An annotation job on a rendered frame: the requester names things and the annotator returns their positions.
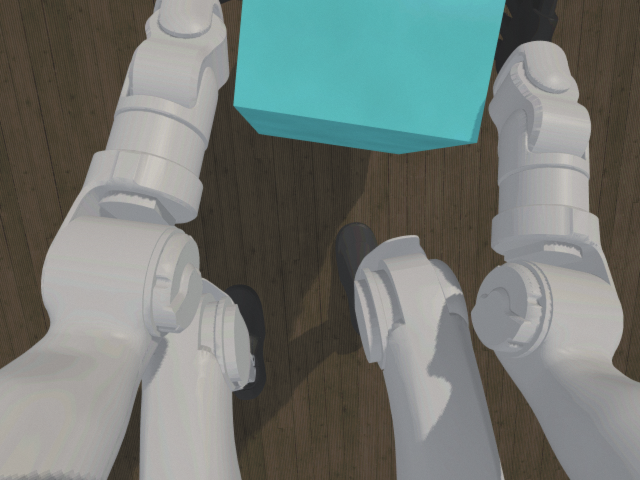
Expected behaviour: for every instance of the left robot thigh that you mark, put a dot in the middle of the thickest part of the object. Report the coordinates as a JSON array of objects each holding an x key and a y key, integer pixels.
[{"x": 186, "y": 426}]

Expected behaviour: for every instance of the robot left forearm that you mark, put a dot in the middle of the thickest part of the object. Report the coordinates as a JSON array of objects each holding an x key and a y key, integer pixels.
[{"x": 149, "y": 171}]

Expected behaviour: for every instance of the right robot upper arm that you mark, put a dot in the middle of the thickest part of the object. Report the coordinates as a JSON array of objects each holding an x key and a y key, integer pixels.
[{"x": 555, "y": 331}]

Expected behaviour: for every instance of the robot right forearm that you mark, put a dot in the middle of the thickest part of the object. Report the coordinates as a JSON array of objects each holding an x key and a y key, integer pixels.
[{"x": 543, "y": 167}]

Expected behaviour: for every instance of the left robot upper arm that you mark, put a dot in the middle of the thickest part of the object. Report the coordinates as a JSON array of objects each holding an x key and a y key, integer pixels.
[{"x": 113, "y": 289}]

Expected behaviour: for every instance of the carton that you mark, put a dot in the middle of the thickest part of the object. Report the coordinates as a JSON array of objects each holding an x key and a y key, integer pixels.
[{"x": 394, "y": 76}]

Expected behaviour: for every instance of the robot right hand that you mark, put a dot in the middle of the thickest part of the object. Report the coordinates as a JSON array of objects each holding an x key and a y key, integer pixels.
[{"x": 532, "y": 20}]

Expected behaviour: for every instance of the right robot shin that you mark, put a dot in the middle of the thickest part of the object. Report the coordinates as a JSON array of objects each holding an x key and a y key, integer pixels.
[{"x": 410, "y": 244}]

